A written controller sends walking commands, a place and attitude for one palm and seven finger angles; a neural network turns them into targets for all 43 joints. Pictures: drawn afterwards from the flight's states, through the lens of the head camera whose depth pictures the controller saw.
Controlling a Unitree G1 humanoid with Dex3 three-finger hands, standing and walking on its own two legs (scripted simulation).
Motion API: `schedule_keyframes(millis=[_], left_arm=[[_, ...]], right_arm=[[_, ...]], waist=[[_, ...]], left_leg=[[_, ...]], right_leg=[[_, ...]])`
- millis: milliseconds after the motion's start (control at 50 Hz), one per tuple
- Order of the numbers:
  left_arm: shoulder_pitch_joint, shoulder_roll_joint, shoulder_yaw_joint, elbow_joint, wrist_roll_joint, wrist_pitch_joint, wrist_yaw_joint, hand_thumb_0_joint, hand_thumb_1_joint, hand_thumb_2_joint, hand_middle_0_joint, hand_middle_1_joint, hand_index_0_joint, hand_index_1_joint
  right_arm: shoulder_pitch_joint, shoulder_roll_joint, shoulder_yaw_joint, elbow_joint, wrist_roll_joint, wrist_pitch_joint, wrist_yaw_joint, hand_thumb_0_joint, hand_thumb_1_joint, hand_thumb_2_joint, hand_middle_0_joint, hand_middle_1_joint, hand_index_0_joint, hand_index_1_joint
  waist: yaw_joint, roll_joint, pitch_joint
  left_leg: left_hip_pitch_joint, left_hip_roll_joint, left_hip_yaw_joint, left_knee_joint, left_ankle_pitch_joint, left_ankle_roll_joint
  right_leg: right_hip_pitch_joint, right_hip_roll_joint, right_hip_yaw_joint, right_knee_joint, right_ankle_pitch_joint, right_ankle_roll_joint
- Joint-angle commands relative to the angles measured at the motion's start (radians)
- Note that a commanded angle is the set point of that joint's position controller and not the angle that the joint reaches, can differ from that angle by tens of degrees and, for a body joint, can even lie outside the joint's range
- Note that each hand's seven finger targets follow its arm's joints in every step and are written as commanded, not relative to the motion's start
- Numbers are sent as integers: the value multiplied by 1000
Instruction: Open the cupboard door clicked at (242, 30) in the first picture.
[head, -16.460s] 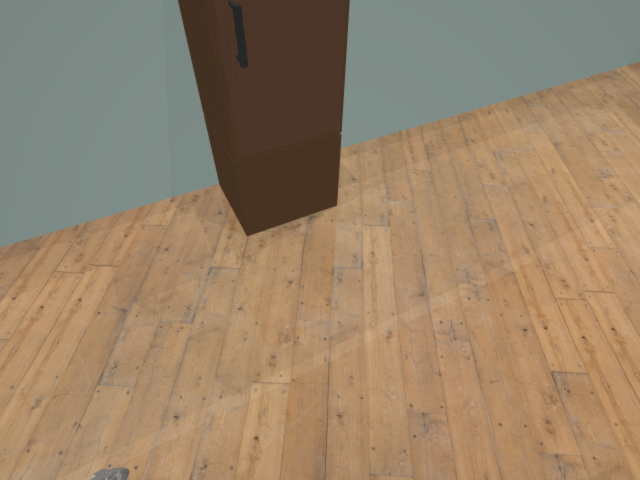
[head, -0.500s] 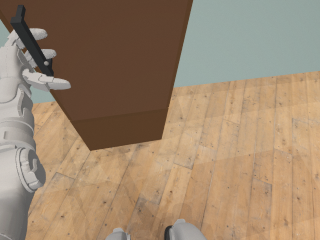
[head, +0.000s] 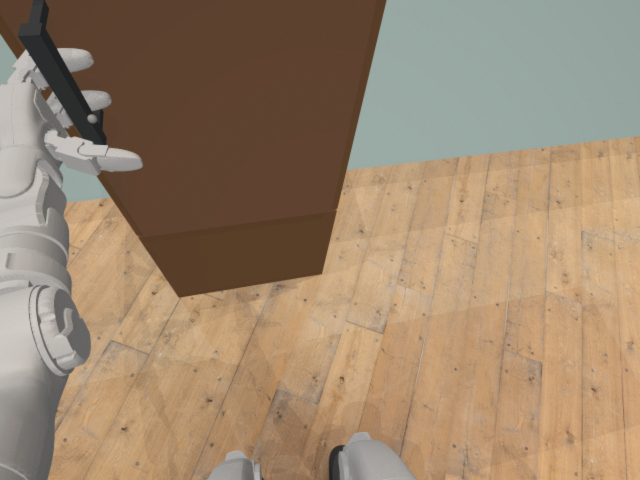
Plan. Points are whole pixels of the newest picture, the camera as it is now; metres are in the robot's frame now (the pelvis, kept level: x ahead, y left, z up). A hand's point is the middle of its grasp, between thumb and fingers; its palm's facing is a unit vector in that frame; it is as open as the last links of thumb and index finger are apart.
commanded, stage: close the thumb around the handle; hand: left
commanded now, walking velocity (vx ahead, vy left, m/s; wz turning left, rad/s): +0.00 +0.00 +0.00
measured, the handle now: (71, 82) +0.57 +0.25 +0.11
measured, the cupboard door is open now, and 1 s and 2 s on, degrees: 0 2 40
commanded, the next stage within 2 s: pull the door open along its arc in 0.66 s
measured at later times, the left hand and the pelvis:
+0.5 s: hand (92, 117) +0.53 +0.22 +0.11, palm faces +0.12 -0.99 -0.01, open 6.8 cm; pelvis +0.01 +0.00 +0.00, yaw +0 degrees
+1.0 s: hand (95, 127) +0.51 +0.21 +0.11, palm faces +0.10 -0.99 +0.00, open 5.5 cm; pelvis +0.01 +0.00 +0.00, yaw -1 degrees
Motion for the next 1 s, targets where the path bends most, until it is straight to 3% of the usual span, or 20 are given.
schedule_keyframes(millis=[0,40,80,100,140,260,340,400,420,440,460,480,560,620,660,680,740,760,920,980], left_arm=[[-466,266,17,-233,-10,-76,-4,0,-332,372,-312,-1218,-312,-1218],[-467,282,29,-225,-12,-76,-5,0,-220,420,-320,-1230,-320,-1230],[-478,228,-11,-233,-14,-71,-7,0,-108,468,-328,-1242,-328,-1242],[-452,247,14,-235,-14,-70,-4,0,-52,492,-332,-1248,-332,-1248],[-466,248,17,-254,-18,-73,1,0,60,540,-340,-1260,-340,-1260],[-402,257,32,-282,-15,-69,3,0,396,684,-364,-1296,-364,-1296],[-399,239,23,-259,-24,-61,4,0,620,780,-380,-1320,-380,-1320],[-415,272,42,-274,-18,-63,6,0,788,852,-392,-1338,-392,-1338],[-405,287,57,-293,-18,-72,6,0,844,876,-396,-1344,-396,-1344],[-426,263,31,-321,-20,-80,0,0,900,900,-400,-1350,-400,-1350],[-390,248,33,-300,-22,-79,-3,0,900,900,-400,-1350,-400,-1350],[-390,222,9,-285,-26,-75,-8,0,900,900,-400,-1350,-400,-1350],[-425,227,6,-241,-30,-59,-11,0,900,900,-400,-1350,-400,-1350],[-437,241,17,-275,-24,-66,-3,0,900,900,-400,-1350,-400,-1350],[-409,233,16,-258,-23,-68,4,0,900,900,-400,-1350,-400,-1350],[-410,213,0,-272,-25,-71,2,0,900,900,-400,-1350,-400,-1350],[-429,228,8,-278,-21,-77,5,0,900,900,-400,-1350,-400,-1350],[-441,272,35,-277,-16,-80,7,0,900,900,-400,-1350,-400,-1350],[-208,203,34,-367,-68,-76,-20,0,900,900,-400,-1350,-400,-1350],[-76,148,19,-438,-95,-53,-22,0,900,900,-400,-1350,-400,-1350]], right_arm=[[183,-180,-67,-42,1,-14,-11,0,-900,-900,200,300,200,300],[188,-182,-68,-40,1,-11,-13,0,-900,-900,200,300,200,300],[186,-178,-68,-39,0,-12,-10,0,-900,-900,200,300,200,300],[191,-181,-70,-40,-2,-11,-9,0,-900,-900,200,300,200,300],[195,-180,-72,-37,-3,-9,-8,0,-900,-900,200,300,200,300],[194,-176,-74,-47,-1,1,-2,0,-900,-900,200,300,200,300],[186,-175,-73,-49,2,5,-2,0,-900,-900,200,300,200,300],[187,-176,-74,-47,2,2,-5,0,-900,-900,200,300,200,300],[189,-177,-74,-51,0,2,-6,0,-900,-900,200,300,200,300],[184,-171,-73,-51,0,0,-5,0,-900,-900,200,300,200,300],[184,-169,-76,-50,1,0,-3,0,-900,-900,200,300,200,300],[182,-169,-74,-45,2,2,-3,0,-900,-900,200,300,200,300],[180,-176,-73,-38,5,2,-8,0,-900,-900,200,300,200,300],[179,-173,-72,-44,1,-2,-11,0,-900,-900,200,300,200,300],[181,-170,-73,-42,1,-3,-7,0,-900,-900,200,300,200,300],[174,-169,-73,-46,2,-4,-5,0,-900,-900,200,300,200,300],[177,-172,-73,-44,1,-4,-6,0,-900,-900,200,300,200,300],[179,-176,-73,-41,0,-3,-8,0,-900,-900,200,300,200,300],[144,-169,-80,-90,12,0,0,0,-900,-900,200,300,200,300],[111,-161,-85,-112,23,0,5,0,-900,-900,200,300,200,300]], waist=[[-6,143,-457],[-9,128,-461],[-19,151,-439],[-2,154,-462],[-8,154,-488],[16,160,-493],[4,116,-443],[5,113,-448],[13,128,-475],[9,170,-503],[16,158,-491],[2,135,-467],[-11,108,-407],[-2,157,-454],[0,119,-467],[0,136,-457],[-3,135,-469],[3,138,-476],[60,99,-501],[85,84,-471]], left_leg=[[292,-19,-58,-95,399,2],[298,-16,-61,-91,416,2],[312,-14,-63,-94,419,0],[318,-15,-64,-92,430,-2],[344,-12,-66,-85,473,-3],[339,-13,-58,-86,530,-5],[299,-15,-51,-95,476,2],[290,-18,-47,-95,453,6],[306,-18,-46,-89,483,7],[334,-17,-49,-89,517,1],[341,-15,-50,-84,533,-1],[334,-13,-49,-85,521,0],[289,-17,-52,-95,441,5],[316,-20,-53,-88,474,2],[320,-17,-56,-86,494,1],[316,-19,-49,-86,477,2],[322,-18,-55,-87,478,2],[316,-18,-55,-85,477,1],[304,-22,-30,-107,504,8],[291,-23,-11,-130,489,9]], right_leg=[[207,40,24,-49,297,-19],[202,42,23,-47,305,-18],[177,42,17,-50,296,-18],[186,42,17,-48,296,-20],[188,44,17,-45,323,-18],[229,46,17,-40,377,-20],[235,47,18,-50,366,-17],[252,44,24,-52,368,-17],[262,45,26,-46,390,-20],[262,43,26,-42,407,-19],[252,45,22,-42,407,-20],[238,47,20,-46,398,-18],[219,44,20,-56,348,-16],[223,41,23,-46,364,-20],[233,43,20,-44,378,-16],[227,43,23,-49,369,-15],[230,43,23,-46,371,-17],[238,41,26,-44,372,-17],[347,46,28,-49,442,-24],[381,43,26,-61,451,-22]])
